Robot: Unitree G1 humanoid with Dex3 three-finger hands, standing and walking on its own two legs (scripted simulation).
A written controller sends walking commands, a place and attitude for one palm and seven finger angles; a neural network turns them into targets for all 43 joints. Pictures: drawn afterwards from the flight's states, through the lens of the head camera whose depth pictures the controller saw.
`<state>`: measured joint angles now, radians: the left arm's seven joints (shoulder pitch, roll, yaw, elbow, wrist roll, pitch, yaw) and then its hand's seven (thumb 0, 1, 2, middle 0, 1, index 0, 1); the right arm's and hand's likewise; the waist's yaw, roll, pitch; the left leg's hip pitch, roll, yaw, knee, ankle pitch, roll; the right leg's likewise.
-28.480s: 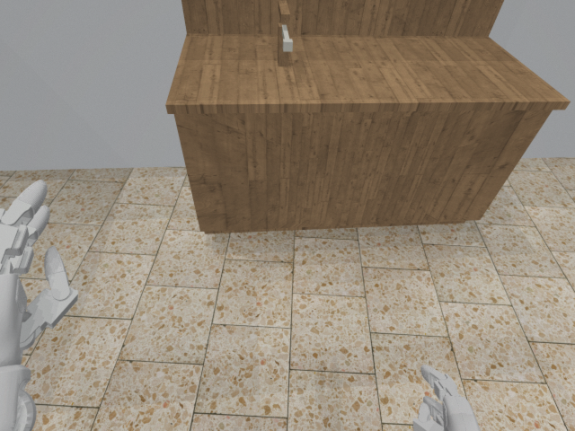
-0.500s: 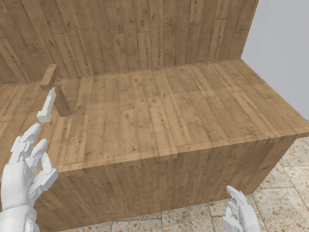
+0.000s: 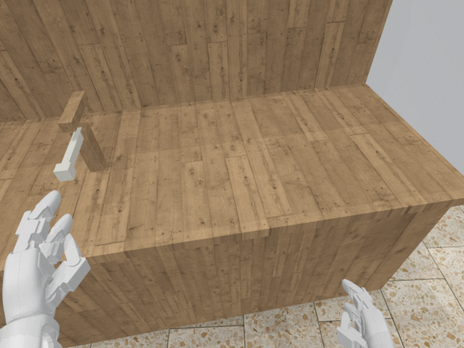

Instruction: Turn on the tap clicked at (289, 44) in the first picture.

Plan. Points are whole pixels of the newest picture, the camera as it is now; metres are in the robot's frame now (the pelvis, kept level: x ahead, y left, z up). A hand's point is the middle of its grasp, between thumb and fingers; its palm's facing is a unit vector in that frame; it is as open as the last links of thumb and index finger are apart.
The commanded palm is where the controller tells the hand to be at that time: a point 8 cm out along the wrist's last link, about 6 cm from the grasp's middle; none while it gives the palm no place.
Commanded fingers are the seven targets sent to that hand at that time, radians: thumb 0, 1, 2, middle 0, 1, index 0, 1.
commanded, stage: turn the palm inward beside the body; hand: left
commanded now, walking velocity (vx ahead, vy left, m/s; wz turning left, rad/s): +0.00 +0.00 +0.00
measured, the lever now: (65, 171) +0.39 +0.40 +0.08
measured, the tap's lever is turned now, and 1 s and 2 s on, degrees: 0 0 0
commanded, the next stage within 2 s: reach beside the lever's end, fingers flat in 0.32 s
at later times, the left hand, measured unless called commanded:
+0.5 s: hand (98, 252) +0.20 +0.21 +0.14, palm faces +0.46 -0.88 -0.12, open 7.4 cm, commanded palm +0.16 +0.27 +0.14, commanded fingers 0.00 0.90 0.90 -0.20 -0.30 -0.20 -0.30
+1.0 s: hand (70, 227) +0.24 +0.29 +0.12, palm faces +0.54 -0.83 -0.13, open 7.4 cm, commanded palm +0.20 +0.33 +0.12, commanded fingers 0.00 0.90 0.90 -0.19 -0.28 -0.19 -0.28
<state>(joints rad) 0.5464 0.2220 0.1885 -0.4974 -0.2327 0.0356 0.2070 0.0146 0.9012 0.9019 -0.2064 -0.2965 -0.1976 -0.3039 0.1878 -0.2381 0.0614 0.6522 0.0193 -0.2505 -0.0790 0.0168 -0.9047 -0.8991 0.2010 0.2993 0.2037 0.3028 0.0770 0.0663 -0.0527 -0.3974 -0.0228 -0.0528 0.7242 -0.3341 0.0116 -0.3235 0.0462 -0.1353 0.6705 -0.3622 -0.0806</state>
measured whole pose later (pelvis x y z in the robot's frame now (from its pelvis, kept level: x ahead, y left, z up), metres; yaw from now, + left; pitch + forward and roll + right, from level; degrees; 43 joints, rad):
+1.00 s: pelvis +0.00 -0.02 +0.00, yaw -2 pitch +2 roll +0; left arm 0.20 0.33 0.44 0.00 -0.30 0.02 0.08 0.01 0.90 0.90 -0.21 -0.29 -0.20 -0.30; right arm 0.17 -0.27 0.02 0.72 0.05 -0.21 -0.10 0.02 -0.91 -0.90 0.20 0.30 0.20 0.30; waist 0.05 0.06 -0.05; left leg -0.40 0.00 -0.04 0.67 -0.31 -0.02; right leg -0.34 0.07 -0.12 0.64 -0.34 -0.10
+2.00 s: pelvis +0.01 +0.04 +0.00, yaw -2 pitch +9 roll -3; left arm -0.20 0.52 0.60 0.59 -0.22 -0.18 -0.09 0.01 0.90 0.90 -0.17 -0.17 -0.16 -0.18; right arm 0.28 -0.28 0.03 0.70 0.01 -0.14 -0.09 0.01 -0.90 -0.90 0.20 0.30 0.21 0.30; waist 0.00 0.02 -0.06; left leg -0.57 -0.03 -0.02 0.75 -0.34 0.06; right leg -0.49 0.03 -0.10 0.67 -0.34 -0.03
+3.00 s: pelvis +0.00 +0.04 -0.02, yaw -2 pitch +13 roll -4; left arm -0.31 0.59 0.68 0.77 -0.20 -0.30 -0.20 0.01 0.90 0.90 -0.15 -0.15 -0.15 -0.15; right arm 0.27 -0.29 0.03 0.67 0.00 -0.08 -0.08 0.01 -0.91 -0.90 0.20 0.30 0.21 0.30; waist -0.01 0.01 -0.08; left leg -0.71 -0.02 -0.04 0.86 -0.37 0.06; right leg -0.61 0.04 -0.12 0.75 -0.36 -0.04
